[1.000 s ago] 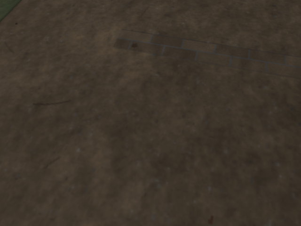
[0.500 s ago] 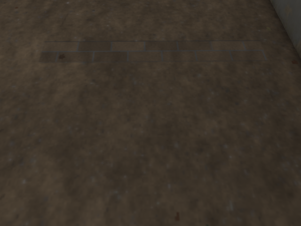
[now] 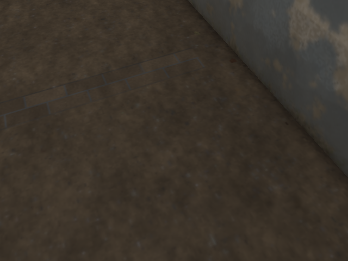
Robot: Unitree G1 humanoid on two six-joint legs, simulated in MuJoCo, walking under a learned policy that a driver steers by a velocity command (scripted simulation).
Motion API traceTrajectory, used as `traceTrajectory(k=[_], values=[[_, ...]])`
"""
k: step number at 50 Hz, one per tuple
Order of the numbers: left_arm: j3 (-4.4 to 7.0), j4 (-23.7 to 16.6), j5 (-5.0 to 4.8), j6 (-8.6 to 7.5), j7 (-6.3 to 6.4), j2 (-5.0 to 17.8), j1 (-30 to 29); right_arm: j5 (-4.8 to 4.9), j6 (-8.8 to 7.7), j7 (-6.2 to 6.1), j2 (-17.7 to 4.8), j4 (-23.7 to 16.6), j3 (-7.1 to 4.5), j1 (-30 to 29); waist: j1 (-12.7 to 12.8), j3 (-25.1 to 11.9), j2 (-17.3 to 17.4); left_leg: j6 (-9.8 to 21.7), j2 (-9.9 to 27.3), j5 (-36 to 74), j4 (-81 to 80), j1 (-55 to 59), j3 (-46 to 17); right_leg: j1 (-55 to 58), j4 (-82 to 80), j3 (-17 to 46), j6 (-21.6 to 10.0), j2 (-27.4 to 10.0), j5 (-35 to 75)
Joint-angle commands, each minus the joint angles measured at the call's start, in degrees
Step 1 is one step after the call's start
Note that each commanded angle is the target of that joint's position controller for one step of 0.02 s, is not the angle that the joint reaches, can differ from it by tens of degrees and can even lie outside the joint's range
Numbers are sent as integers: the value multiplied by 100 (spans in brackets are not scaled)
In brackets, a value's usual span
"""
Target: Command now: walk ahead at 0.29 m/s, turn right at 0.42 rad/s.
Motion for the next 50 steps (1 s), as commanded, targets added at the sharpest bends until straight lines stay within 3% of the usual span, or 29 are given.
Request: traceTrajectory(k=[1,2,3,6,9,11,14,16,18,19,20,21,22,23,24,25,26,29,32,35,38,39,40,41,42,43,44,47,50], values=[[223,-109,107,-262,38,970,1156,92,-384,108,-629,-980,-27,-1008,669,-168,-1409,153,-246,-116,2315,-3726,-521,2745,-1926,3358,-1674,-2156,1210],[148,-170,97,-273,61,756,797,9,-349,121,-646,-775,-31,-790,473,-107,-986,141,-61,317,2132,-3355,-480,2351,-1719,2503,-1384,-1833,2326],[98,-215,71,-244,93,654,441,-92,-299,121,-612,-648,-28,-667,335,-96,-782,93,29,652,1740,-3004,-469,2012,-1698,1939,-1151,-1601,3048],[59,-157,169,-237,232,670,179,-76,-145,155,-316,-392,64,-369,131,-211,-711,-62,-121,1580,1296,-2159,-255,1445,-1847,945,-917,-1267,4412],[35,2,200,-238,322,627,123,-40,-108,153,-31,-451,214,-711,226,-66,-664,-50,-268,2488,-99,-1625,-190,1158,-1938,194,-660,-993,4411],[52,166,198,-233,354,683,302,-26,-121,203,0,-557,246,-1010,399,-62,-750,20,-391,2898,-784,-1392,-156,1278,-1915,65,-585,-1052,4446],[110,285,153,-163,375,810,318,-8,-114,307,-200,-723,173,-1135,437,-35,-735,165,-517,2619,-1111,-1481,-179,1682,-1599,79,-637,-1326,4588],[134,269,86,-90,410,834,188,-50,-104,365,-285,-818,118,-1071,363,-58,-731,310,-637,2142,-1255,-1450,-78,1870,-1148,96,-623,-1409,5029],[152,210,30,-11,473,852,27,-67,-103,378,-406,-757,23,-511,81,-319,-721,517,-950,2043,-1671,-755,147,1839,-181,-20,-468,-1244,5695],[136,179,29,-11,487,810,36,-77,-117,316,-612,-690,-78,-29,-173,-610,-499,727,-1019,2949,-2169,105,11,1538,754,-207,-203,-930,5316],[67,-4,202,-69,473,649,68,-119,-104,192,-1086,-743,-184,448,-315,-1186,344,1240,52,5442,-2096,1532,-1464,351,2537,-390,185,-386,3020],[-96,-77,338,-124,360,139,734,-233,-109,153,-1358,-819,-159,310,248,-1987,1346,2665,1542,6686,-2201,3042,-3992,-1523,4377,272,557,756,-2229],[-17,65,217,-149,262,626,550,-131,-44,121,-971,-946,-107,153,-83,-2312,553,2566,1312,5096,-2504,2819,-3772,-1597,4751,1103,528,345,-1936],[14,-66,74,-121,234,725,144,-64,1,83,-757,-1044,-46,-249,-27,-1551,377,2278,1053,4007,-2672,2163,-3177,-1897,4644,1013,499,153,-1521],[15,-75,123,-70,276,687,-28,15,80,45,-574,-1091,8,-495,86,-1014,-168,1953,777,3033,-2893,1430,-2810,-1928,4222,904,498,-50,-1194],[44,-111,183,7,330,707,-133,49,149,10,-488,-1153,44,-711,194,-616,-207,1757,574,2446,-3062,709,-2584,-1753,3732,854,526,-164,-962],[40,-117,177,72,336,632,-55,-14,193,-15,-534,-1201,35,-850,357,-434,7,1624,310,2146,-3199,88,-2363,-1341,3295,760,541,-164,-782],[-38,-66,196,19,327,394,165,-50,237,-103,-706,-1252,-61,-799,361,-576,528,1615,-35,684,-3461,-298,-2249,-891,2113,505,644,-56,-564],[-51,-92,173,-109,287,400,28,-12,236,-167,-833,-1308,-109,-744,247,-729,647,1531,-21,-47,-3383,-351,-2470,-606,1336,495,654,-28,-356],[-12,-109,102,-244,238,447,12,16,278,-140,-864,-1338,-110,-632,211,-707,702,1413,-23,-589,-3230,-439,-2742,-249,661,411,566,100,-286],[68,81,58,-365,204,420,573,41,341,-110,-653,-1398,-40,-741,597,-469,599,1046,-375,-1055,-2771,-1123,-2656,930,-698,314,281,79,190],[167,175,104,-387,255,724,1103,38,323,-102,-352,-1493,43,-887,805,-409,78,678,-705,-1064,-1725,-1940,-2244,1638,-1247,1169,-4,-771,-481],[268,210,250,-358,271,1214,1346,71,248,-73,116,-1655,158,-904,725,-345,-1298,401,-1444,-627,63,-3050,-1079,2047,-1992,3087,-525,-2027,-2076],[326,139,383,-418,232,1380,1062,79,131,-33,-233,-1841,85,-1044,548,127,-1603,414,-985,-220,1032,-3682,-1306,1522,-2430,4318,-1035,-2521,-3019],[249,35,271,-452,275,1032,734,81,103,-4,-504,-1708,1,-905,402,359,-1263,379,-827,286,1429,-3853,-1395,1459,-2386,3864,-974,-2355,-2906],[180,15,175,-465,305,790,597,40,110,14,-570,-1534,-38,-702,339,378,-1067,280,-776,689,1604,-3790,-1315,1521,-2311,3187,-746,-2037,-2274],[147,15,146,-459,321,710,568,-1,110,22,-529,-1443,-45,-617,332,307,-981,196,-714,987,1748,-3684,-1212,1556,-2299,2638,-562,-1811,-1685],[98,179,231,-512,346,608,856,7,102,78,-247,-1407,25,-823,493,352,-878,20,-573,1789,2023,-3445,-979,1426,-2403,1429,-455,-1536,-176],[113,340,245,-498,336,642,1106,45,103,117,-127,-1467,74,-1152,676,417,-850,-85,-486,2116,1462,-3404,-861,1607,-2455,811,-498,-1521,533]])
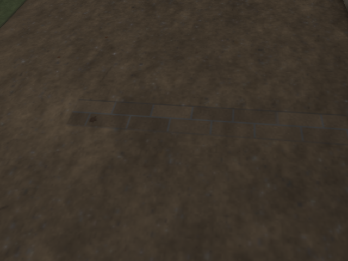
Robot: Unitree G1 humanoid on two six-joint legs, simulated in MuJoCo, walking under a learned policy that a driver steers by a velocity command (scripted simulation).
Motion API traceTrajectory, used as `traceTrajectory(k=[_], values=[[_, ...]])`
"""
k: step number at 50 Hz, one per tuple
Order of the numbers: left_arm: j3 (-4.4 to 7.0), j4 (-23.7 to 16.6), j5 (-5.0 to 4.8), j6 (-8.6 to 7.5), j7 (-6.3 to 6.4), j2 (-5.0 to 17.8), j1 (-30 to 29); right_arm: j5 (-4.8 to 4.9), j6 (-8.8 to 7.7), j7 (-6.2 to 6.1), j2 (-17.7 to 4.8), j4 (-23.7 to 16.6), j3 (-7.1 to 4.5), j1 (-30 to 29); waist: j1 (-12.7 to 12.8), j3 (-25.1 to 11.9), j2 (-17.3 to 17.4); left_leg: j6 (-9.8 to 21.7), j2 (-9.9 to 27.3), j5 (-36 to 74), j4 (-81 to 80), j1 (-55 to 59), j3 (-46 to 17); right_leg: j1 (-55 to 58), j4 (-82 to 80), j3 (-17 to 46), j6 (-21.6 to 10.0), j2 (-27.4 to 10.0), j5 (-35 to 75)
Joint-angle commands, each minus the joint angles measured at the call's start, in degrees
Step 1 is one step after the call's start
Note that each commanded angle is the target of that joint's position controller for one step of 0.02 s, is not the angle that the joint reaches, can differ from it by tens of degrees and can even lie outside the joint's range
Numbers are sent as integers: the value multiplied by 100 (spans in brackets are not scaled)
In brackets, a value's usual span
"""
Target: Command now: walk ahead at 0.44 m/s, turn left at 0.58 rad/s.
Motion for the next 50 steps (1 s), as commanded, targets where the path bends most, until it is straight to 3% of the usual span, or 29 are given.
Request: traceTrajectory(k=[1,5,8,10,11,12,13,14,15,16,17,18,20,22,25,27,31,33,35,36,37,38,39,40,41,43,45,47,50], values=[[198,-261,5,-74,14,838,-114,23,-111,65,-137,-568,4,-841,98,647,-937,-116,214,429,-537,-951,78,486,-1135,784,-769,-1249,577],[258,-56,-87,-16,2,1060,16,49,-148,224,46,-720,100,-1425,311,834,-984,-40,285,571,-1812,-419,539,614,-1133,203,-734,-1329,1038],[309,89,-204,44,-30,1204,61,77,-158,324,20,-797,107,-1573,258,943,-971,239,208,89,-2461,31,850,853,-933,-94,-673,-1463,1713],[363,140,-259,87,-20,1385,-9,32,-151,339,-189,-771,6,-1282,-52,615,-1135,526,-147,-345,-2747,952,1169,953,-204,-422,-559,-1470,4145],[384,156,-281,116,4,1468,-50,25,-137,320,-392,-628,-112,-679,-445,199,-1156,715,-412,-339,-2977,1825,1311,926,641,-613,-476,-1408,5352],[351,125,-297,114,34,1401,-72,44,-107,256,-696,-328,-297,371,-989,-389,-1005,961,-631,142,-3343,3361,1287,399,1868,-806,-316,-1228,5584],[240,-52,-153,50,42,1109,-40,83,-35,125,-1083,-129,-451,1326,-1368,-956,-377,1281,90,214,-3260,5309,53,-1285,3633,-696,-73,-1040,3197],[-42,-486,23,-126,-31,278,372,66,-116,91,-1778,-211,-470,1064,-597,-1705,1288,2406,1716,-1062,-3998,6767,-3572,-3547,5599,12,235,140,-1778],[59,-574,-216,-334,-78,862,-394,22,-179,94,-1266,-272,-352,1383,-1173,-2117,692,2449,1865,-1566,-4760,6788,-4242,-4086,6120,1043,184,124,-1520],[99,-718,-374,-411,-95,1035,-851,-5,-251,94,-945,-127,-252,1168,-1144,-1194,554,2193,1687,-969,-4781,6185,-3322,-4495,5999,947,89,-112,-961],[67,-680,-266,-448,-57,975,-880,31,-287,84,-777,-154,-190,806,-874,-706,53,2003,1412,-366,-4743,5247,-2608,-4200,5530,922,38,-359,-498],[97,-625,-98,-438,-32,982,-873,11,-289,78,-639,-213,-137,403,-600,-371,-97,1875,1164,245,-4781,4382,-2083,-3765,5068,906,76,-496,-263],[127,-577,-30,-304,-72,961,-708,-90,-311,31,-526,-275,-85,45,-258,-143,43,1878,940,927,-5065,3470,-1689,-3191,4668,904,160,-587,-23],[61,-452,-19,-180,-120,765,-578,-72,-371,-18,-436,-96,-35,42,-164,-35,7,1879,913,1627,-5197,3069,-1170,-3074,4246,704,298,-604,217],[-60,-554,-29,-148,-162,514,-1178,-73,-412,-84,-511,164,-20,214,-375,249,68,1601,628,1962,-5296,2762,-413,-2999,3038,529,332,-563,1464],[-121,-660,-23,-207,-216,389,-1743,-62,-396,-111,-538,314,-6,404,-614,415,19,1365,426,2271,-5181,2553,-110,-2546,1985,372,239,-312,2351],[-73,-798,-67,-289,-353,517,-2193,-24,-329,-146,-662,615,-12,833,-800,351,117,1201,685,2300,-4801,3223,-353,-2278,990,431,-5,26,2847],[9,-752,-21,-281,-387,672,-1973,-49,-277,-156,-658,677,-11,794,-631,197,219,1066,848,2498,-4328,3696,-561,-2143,815,542,-194,91,2395],[100,-544,45,-286,-366,816,-1234,-47,-226,-169,-638,650,-6,580,-177,-150,169,843,616,3357,-3351,3820,-488,-1218,449,377,-412,261,2566],[151,-494,104,-312,-336,1074,-790,-124,-223,-170,-477,564,51,669,-50,-730,-244,598,228,2644,-2298,3411,-285,-48,707,747,-635,-253,4674],[135,-537,219,-261,-295,1274,-527,-174,-275,-132,-82,668,186,1612,-283,-1693,-1439,135,-369,-445,-186,1816,-169,2034,1109,2315,-1683,-1778,6592],[39,-389,80,-165,-318,774,-236,-81,-248,-87,-215,897,208,1999,-176,-2542,-1756,-53,-578,-3112,679,1278,-430,2573,894,3370,-2162,-2268,6198],[16,-461,-65,-65,-333,693,-456,22,-152,-82,-670,849,85,1591,-69,-2173,-1080,-106,-296,-2954,1032,1050,-572,2039,590,3241,-1946,-2027,4483],[-21,-509,-93,28,-311,603,-952,49,-31,-124,-672,684,67,946,-135,-1374,-628,-164,-73,-2613,906,824,-255,1191,262,2816,-1642,-1713,3101],[-94,-537,-55,79,-296,480,-1374,11,92,-169,-571,591,78,665,-275,-736,-535,-187,115,-2341,501,870,-146,233,-48,2547,-1507,-1556,2208],[-89,-533,42,156,-278,511,-1892,-59,283,-253,-295,645,111,776,-594,-187,-910,-230,254,-1986,-696,1776,107,-1244,-536,1861,-1188,-1015,1171],[-62,-475,88,168,-262,526,-1952,-136,281,-309,-67,802,171,1023,-636,-281,-1120,-245,185,-1766,-1501,2404,293,-1537,-570,1441,-1212,-817,1411],[-57,-375,36,185,-230,524,-1849,-149,240,-301,-84,877,170,1005,-574,-525,-1020,-173,204,-1043,-2176,2775,319,-1411,-502,1395,-1254,-873,1136],[-115,-258,-34,266,-203,421,-1876,-245,223,-256,-56,940,158,898,-644,-364,-872,34,94,-134,-3176,3480,480,-1844,-466,1290,-883,-662,-842]])
Over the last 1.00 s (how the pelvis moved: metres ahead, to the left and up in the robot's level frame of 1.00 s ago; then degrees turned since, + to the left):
0.27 -0.03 0.02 25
